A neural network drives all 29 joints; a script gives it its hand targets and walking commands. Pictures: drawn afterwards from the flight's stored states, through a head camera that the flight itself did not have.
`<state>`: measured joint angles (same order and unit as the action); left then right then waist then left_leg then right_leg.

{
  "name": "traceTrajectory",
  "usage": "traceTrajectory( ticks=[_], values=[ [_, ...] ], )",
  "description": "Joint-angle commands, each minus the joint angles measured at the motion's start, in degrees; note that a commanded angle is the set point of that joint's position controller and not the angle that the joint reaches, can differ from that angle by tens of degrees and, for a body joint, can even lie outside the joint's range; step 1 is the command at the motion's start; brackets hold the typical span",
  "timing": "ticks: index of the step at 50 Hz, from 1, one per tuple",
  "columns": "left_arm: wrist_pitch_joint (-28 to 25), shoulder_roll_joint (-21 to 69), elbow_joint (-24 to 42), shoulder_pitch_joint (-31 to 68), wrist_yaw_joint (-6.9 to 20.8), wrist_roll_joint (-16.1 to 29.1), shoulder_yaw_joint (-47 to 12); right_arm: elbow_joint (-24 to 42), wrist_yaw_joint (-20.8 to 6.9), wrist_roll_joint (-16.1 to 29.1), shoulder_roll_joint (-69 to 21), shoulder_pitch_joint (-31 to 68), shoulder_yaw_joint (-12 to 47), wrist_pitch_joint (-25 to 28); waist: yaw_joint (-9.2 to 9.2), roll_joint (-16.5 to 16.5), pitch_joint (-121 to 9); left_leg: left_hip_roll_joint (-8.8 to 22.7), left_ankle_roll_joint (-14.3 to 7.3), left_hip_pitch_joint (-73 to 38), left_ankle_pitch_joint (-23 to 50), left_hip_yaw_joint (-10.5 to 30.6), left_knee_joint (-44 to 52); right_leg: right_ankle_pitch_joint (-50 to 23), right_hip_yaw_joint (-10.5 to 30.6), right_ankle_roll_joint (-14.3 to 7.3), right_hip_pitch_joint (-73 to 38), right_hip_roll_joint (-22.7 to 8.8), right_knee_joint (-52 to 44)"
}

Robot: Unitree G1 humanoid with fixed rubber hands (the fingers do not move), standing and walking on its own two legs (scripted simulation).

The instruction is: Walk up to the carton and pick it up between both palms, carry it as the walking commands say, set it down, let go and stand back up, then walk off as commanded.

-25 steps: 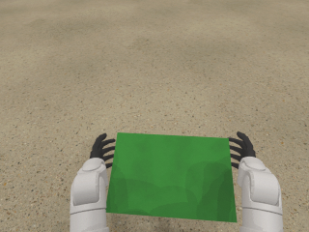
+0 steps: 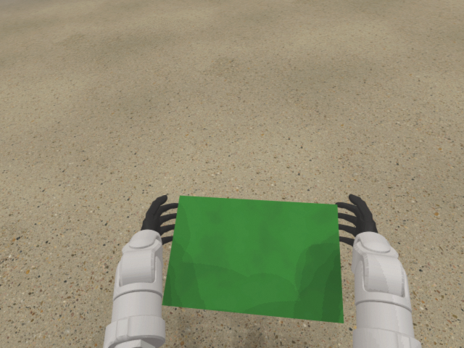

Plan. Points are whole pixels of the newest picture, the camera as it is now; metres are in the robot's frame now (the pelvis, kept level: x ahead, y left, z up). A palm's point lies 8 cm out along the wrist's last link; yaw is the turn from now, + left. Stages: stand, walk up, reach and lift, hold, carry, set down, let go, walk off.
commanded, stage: hold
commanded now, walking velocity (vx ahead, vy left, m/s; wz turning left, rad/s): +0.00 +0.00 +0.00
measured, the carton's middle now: (253, 258) +0.30 +0.00 -0.05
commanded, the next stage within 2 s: set down in 0.02 s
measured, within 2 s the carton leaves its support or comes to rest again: neither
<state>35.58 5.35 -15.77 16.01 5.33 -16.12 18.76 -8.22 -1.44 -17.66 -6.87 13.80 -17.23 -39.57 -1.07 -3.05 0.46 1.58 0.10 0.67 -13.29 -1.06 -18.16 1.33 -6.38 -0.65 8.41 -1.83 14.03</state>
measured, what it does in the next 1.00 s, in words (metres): stands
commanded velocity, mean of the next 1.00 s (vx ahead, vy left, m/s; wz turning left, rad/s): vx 0.00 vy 0.00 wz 0.00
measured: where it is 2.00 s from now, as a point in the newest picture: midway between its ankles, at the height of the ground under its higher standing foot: outside the picture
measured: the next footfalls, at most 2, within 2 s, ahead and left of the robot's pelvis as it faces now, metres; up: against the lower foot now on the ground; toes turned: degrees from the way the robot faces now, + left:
none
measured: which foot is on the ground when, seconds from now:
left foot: down 0.00-1.00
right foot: down 0.00-1.00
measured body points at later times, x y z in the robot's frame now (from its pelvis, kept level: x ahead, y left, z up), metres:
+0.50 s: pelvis +0.00 +0.00 -0.01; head +0.03 -0.02 +0.44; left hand +0.31 +0.19 -0.02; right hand +0.31 -0.19 -0.02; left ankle -0.03 +0.13 -0.75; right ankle +0.08 -0.12 -0.75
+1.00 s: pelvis -0.02 +0.01 -0.05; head +0.14 -0.01 +0.37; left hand +0.34 +0.17 -0.11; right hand +0.33 -0.20 -0.12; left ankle -0.03 +0.13 -0.75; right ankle +0.08 -0.12 -0.75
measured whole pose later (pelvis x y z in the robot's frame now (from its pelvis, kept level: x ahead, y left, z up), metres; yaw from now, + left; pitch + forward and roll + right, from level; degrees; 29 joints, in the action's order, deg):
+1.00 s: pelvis -0.02 +0.01 -0.05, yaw +0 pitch +23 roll +1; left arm 17.7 6.4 -25.5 25.8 4.9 -14.8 25.6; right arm -23.1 -5.9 -16.7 -2.9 26.6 -25.1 -19.5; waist -2.5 -3.1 -2.5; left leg -0.7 -0.7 47.1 -20.2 -1.5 -44.2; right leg 6.1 -3.7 -0.1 54.4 -4.7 37.6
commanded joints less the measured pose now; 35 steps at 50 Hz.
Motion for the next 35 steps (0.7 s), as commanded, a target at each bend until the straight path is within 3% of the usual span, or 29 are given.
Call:
traceTrajectory(
  ticks=[1,2,9,16,25,35],
  values=[
    [-1.8,44.81,0.75,30.15,16.3,14.01,-32.32,-1.89,-16.63,15.66,-46.71,27.14,35.95,1.06,0.78,2.82,-12.46,-6.28,-3.67,20.43,0.52,5.03,7.65,-4.04,8.82,0.43,-25.69,6.2,2.27],
    [-1.26,45.8,0.37,27.1,16.52,13.44,-29.77,-2.56,-17.19,16.25,-47.45,25.14,35.32,1.1,-0.36,1.71,-14.26,-5.14,-3.94,18.6,1.53,6.5,7.78,-5.05,8.23,0.11,-27.98,5.95,2.24],
    [-4.13,42.72,-5.1,30.11,17.61,10.27,-25.28,-6.93,-17.23,12.19,-44.73,26.65,29.63,3.42,-0.43,2.57,-9.17,-5.51,-4.43,22.53,-4.58,6.3,7.29,0.78,8.44,-0.21,-24.88,5.18,2.17],
    [-8.33,41.74,-7.88,31.56,17.86,9.74,-23.76,-11.01,-16.87,10.95,-43.89,27.66,26.74,7.5,-0.71,2.69,-12.17,-5.35,-4.46,25.38,-4.27,6.37,4.19,-0.5,8.84,-0.33,-22.85,4.59,5.5],
    [-12.69,40.79,-9.27,29.12,16.64,8.84,-22.51,-14.41,-16.79,9.21,-42.16,25.64,24.58,12.49,-0.6,1.84,-17.44,-5.86,-3.82,31.1,1.37,6.75,-1.33,-7.82,8.77,-0.58,-16.63,4.43,11.37],
    [-16.99,41.93,-8.03,29.73,14.28,9.91,-24.88,-15.72,-17.93,8.34,-38.84,25.96,23.61,17.55,-2.09,1.57,-26.73,-6.89,-2.06,36.34,10.67,7.23,-8.48,-15.7,8.31,-1.44,-7.12,5.47,18.66]
  ],
)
